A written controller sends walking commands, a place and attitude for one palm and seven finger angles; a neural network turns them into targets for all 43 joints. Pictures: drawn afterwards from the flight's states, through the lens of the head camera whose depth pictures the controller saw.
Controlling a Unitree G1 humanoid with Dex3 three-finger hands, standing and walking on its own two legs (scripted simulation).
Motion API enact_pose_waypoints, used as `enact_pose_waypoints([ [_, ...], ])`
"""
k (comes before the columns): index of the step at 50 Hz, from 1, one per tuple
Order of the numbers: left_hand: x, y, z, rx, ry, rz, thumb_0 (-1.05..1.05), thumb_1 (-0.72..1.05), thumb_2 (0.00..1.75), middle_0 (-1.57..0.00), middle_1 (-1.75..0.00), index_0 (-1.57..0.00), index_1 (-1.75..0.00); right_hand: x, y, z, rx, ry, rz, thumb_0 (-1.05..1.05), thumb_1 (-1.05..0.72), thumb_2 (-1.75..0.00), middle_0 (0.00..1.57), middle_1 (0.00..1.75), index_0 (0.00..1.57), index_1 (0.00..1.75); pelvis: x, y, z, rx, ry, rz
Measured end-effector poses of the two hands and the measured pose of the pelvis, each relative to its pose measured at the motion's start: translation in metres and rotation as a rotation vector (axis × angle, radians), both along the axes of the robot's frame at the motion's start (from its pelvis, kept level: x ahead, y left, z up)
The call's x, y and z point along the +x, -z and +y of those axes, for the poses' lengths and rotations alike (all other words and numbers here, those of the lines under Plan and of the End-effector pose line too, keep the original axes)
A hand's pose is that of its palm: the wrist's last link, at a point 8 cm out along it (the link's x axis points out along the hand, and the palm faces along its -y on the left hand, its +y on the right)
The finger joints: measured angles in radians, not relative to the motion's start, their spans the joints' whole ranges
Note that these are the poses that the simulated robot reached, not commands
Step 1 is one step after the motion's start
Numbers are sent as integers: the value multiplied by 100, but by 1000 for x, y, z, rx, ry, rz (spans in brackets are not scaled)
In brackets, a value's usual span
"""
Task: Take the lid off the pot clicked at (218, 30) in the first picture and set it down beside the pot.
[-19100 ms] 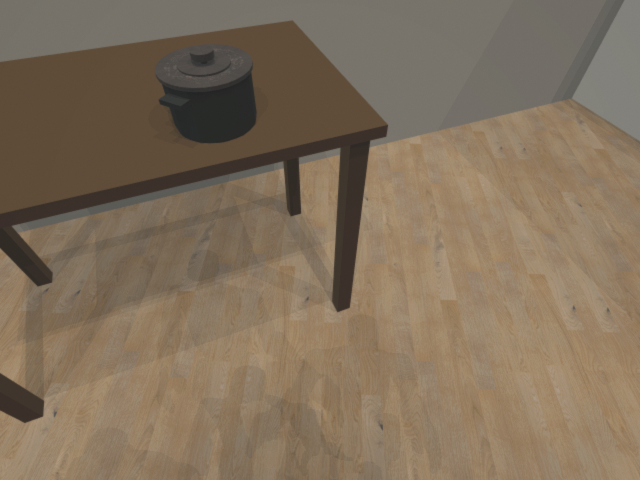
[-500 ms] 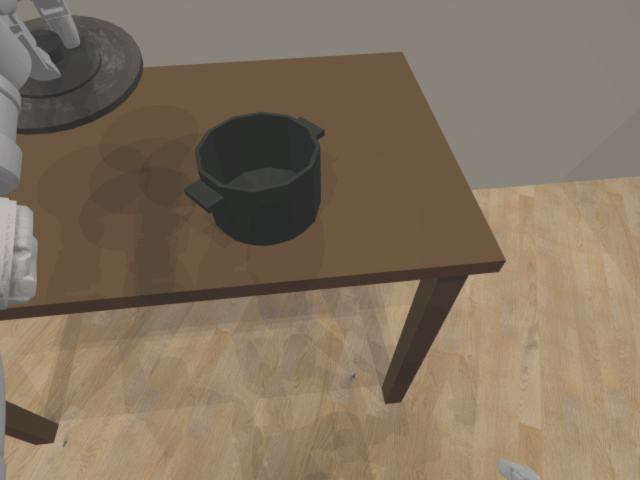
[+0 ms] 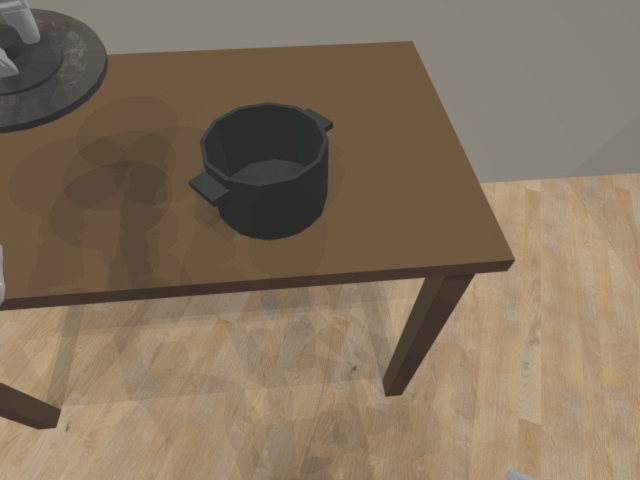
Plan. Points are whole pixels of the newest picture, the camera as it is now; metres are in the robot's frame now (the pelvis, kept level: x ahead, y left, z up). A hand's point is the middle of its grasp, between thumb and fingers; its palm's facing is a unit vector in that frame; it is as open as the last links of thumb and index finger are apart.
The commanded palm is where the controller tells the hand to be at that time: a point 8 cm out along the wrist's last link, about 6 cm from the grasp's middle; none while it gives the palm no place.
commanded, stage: lower the lid onto the table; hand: left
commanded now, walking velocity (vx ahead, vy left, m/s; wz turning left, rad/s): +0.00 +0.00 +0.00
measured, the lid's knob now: out of the picture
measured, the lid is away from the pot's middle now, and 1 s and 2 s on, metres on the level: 0.25 0.22 0.24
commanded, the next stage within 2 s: none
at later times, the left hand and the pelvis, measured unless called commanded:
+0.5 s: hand (36, 60) +0.47 +0.28 +0.27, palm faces -0.24 -0.18 -0.95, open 7.4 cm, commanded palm +0.46 +0.29 +0.34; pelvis +0.00 +0.00 +0.00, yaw -1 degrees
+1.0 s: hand (48, 99) +0.46 +0.29 +0.24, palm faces -0.28 -0.17 -0.94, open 7.4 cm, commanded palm +0.45 +0.28 +0.30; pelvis +0.00 -0.01 +0.00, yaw +0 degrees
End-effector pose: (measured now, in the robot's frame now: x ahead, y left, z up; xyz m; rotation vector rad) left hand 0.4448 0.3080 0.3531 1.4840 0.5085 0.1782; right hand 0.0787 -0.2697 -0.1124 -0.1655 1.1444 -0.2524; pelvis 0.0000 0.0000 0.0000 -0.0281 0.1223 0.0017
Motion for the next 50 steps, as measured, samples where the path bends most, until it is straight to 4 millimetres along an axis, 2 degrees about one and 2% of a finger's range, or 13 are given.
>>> enact_pose_waypoints([
  [14, 11, 10, -19, -69, -9, 29, -4, 35, 67, -65, -101, -58, -97, 6, 1, 6, 13, -10, -41, 0, -90, -90, 20, 30, 20, 30, 0, 0, 2, 3, 1, 1],
  [26, 21, 27, -22, -83, 1, 45, -4, 36, 67, -65, -101, -58, -97, -5, 1, -1, 7, 22, -28, 0, -90, -90, 20, 30, 20, 30, 4, 0, -1, 5, 14, 8],
  [35, 18, 42, -18, -80, -4, 66, -4, 36, 67, -65, -101, -58, -97, -6, -1, -8, -1, 32, -19, 1, -90, -90, 20, 30, 20, 30, 5, 1, -4, 4, 16, 3],
  [50, 9, 60, -20, -83, 30, 92, -4, 36, 67, -65, -101, -58, -97, 11, -3, -7, 1, 4, -66, 0, -90, -90, 20, 30, 20, 30, 1, 1, -7, 3, 6, -9],
])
